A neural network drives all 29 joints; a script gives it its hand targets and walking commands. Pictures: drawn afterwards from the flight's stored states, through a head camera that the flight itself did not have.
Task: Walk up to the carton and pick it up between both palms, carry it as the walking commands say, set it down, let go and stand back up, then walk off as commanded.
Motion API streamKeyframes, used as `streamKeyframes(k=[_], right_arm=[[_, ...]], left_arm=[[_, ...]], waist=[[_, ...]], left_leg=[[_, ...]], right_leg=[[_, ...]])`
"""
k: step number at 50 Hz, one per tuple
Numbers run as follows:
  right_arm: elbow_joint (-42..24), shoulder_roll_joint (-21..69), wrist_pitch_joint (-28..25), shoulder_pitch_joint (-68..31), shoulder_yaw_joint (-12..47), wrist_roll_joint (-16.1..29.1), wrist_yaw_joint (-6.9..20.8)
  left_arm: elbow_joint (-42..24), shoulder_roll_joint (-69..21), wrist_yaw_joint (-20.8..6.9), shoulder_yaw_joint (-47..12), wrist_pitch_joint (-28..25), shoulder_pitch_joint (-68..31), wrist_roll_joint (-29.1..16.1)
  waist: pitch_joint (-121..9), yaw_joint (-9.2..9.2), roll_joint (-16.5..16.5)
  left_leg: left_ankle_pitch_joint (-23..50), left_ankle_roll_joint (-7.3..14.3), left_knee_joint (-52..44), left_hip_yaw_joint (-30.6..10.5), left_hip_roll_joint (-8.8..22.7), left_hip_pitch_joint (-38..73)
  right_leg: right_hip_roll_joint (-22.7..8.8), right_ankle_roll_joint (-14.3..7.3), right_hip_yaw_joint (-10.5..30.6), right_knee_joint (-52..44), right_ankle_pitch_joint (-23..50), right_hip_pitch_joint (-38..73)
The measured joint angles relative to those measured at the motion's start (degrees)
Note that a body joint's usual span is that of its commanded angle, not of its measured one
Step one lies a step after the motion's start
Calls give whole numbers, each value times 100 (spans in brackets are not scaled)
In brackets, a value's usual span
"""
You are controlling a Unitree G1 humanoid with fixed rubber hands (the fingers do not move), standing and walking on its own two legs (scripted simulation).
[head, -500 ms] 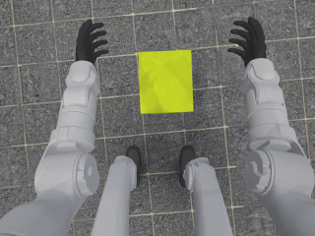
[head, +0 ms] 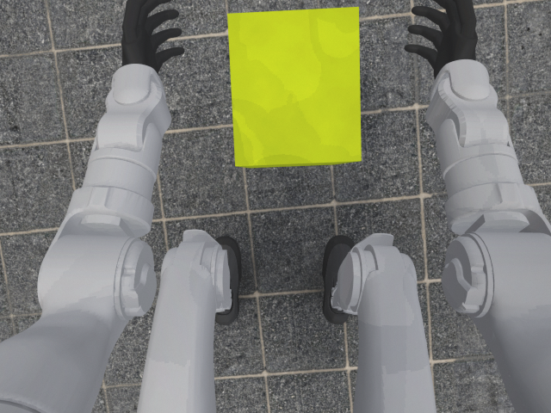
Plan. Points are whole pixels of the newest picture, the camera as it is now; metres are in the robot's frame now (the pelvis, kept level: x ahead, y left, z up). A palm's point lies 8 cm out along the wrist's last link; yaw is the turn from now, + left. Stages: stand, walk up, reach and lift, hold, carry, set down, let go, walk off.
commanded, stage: reach and lift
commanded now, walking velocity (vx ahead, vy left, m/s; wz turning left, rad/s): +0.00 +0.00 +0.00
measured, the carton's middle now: (292, 105) +0.51 -0.02 -0.36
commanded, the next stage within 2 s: none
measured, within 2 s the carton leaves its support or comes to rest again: neither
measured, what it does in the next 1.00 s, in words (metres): lowers itself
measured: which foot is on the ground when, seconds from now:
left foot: down 0.00-1.00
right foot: down 0.00-1.00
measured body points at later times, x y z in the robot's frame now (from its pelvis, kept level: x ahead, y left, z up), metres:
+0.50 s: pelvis -0.02 +0.00 -0.10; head +0.35 -0.01 +0.16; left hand +0.53 +0.17 -0.28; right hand +0.53 -0.19 -0.28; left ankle +0.10 +0.13 -0.46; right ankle +0.10 -0.13 -0.46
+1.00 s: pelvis -0.02 +0.00 -0.12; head +0.35 -0.01 +0.13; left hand +0.53 +0.16 -0.30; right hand +0.53 -0.19 -0.30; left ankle +0.10 +0.13 -0.46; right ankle +0.10 -0.13 -0.46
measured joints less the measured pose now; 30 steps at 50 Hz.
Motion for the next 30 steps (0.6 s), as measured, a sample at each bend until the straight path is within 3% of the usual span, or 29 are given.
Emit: streamKeyframes(k=[30], right_arm=[[1296, -442, -510, -1409, 941, 965, -150]], left_arm=[[1454, 525, 22, -865, -529, -1461, -873]], waist=[[1940, -2, 72]], left_leg=[[-247, -81, 2229, -158, -80, -1080]], right_leg=[[24, -1, 57, 2197, -216, -1078]])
